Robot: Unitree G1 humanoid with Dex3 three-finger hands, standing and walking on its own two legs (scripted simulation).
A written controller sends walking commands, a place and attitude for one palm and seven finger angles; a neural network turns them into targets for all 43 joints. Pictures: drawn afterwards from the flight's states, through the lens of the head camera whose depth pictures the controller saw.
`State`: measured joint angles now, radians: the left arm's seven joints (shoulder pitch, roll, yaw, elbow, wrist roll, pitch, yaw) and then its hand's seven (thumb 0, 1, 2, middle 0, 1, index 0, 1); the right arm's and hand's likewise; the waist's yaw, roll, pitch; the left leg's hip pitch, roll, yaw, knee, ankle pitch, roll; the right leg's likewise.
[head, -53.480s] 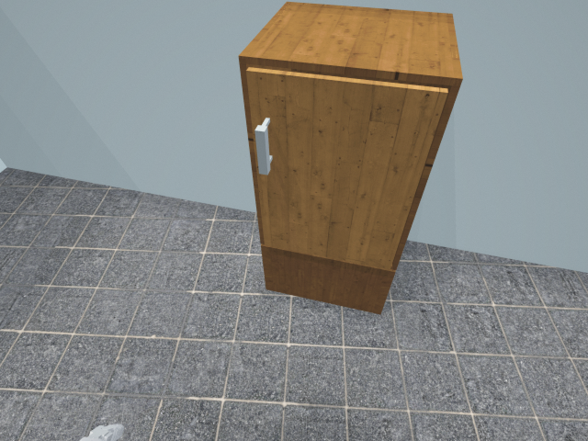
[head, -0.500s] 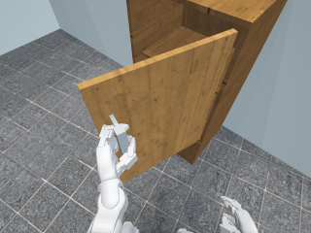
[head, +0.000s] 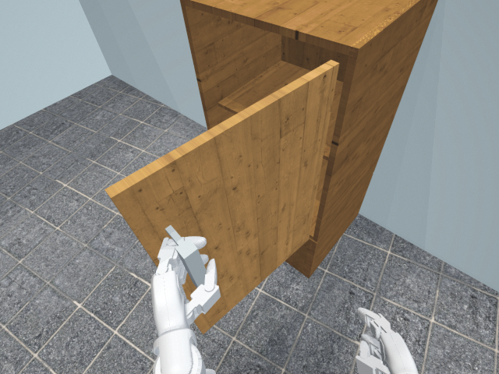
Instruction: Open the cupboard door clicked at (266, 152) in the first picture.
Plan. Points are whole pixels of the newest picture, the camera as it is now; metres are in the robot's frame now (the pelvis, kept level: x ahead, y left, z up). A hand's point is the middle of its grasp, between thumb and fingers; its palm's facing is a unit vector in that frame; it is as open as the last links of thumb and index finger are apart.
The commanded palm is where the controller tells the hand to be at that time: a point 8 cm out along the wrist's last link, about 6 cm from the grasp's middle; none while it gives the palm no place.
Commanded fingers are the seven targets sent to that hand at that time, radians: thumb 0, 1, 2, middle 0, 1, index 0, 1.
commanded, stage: open thumb and fingers to let go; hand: left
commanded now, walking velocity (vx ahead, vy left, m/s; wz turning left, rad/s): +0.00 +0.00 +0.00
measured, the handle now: (187, 258) +0.30 +0.10 +0.04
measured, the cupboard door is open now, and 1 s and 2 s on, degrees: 83 80 82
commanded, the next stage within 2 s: slide the hand sideways off the handle in 0.80 s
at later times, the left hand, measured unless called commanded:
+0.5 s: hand (206, 279) +0.27 +0.07 +0.03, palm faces +0.36 -0.93 -0.05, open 12.4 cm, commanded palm +0.21 +0.12 +0.04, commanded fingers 0.00 -0.50 0.30 -0.26 -0.95 -0.26 -0.95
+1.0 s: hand (199, 295) +0.24 +0.08 +0.04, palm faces +0.06 -1.00 -0.01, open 15.8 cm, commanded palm +0.20 +0.12 +0.04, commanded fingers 0.00 -0.50 0.30 -0.15 -0.30 -0.15 -0.30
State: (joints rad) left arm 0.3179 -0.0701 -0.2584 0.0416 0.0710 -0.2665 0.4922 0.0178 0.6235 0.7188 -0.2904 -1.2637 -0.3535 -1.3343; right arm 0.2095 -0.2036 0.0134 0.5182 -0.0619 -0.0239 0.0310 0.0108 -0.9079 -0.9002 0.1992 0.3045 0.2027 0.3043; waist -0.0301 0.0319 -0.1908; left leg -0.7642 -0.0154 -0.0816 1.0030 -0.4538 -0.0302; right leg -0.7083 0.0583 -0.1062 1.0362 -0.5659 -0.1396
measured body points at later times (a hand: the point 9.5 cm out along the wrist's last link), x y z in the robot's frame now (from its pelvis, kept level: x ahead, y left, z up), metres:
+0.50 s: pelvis -0.01 -0.01 -0.01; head +0.04 -0.05 +0.43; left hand +0.24 +0.12 +0.04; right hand +0.16 -0.23 -0.13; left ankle +0.02 +0.18 -0.67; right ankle -0.03 -0.02 -0.67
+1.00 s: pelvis -0.03 +0.04 -0.01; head +0.02 +0.02 +0.44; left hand +0.23 +0.13 +0.04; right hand +0.15 -0.18 -0.10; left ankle +0.02 +0.18 -0.67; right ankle -0.03 -0.02 -0.67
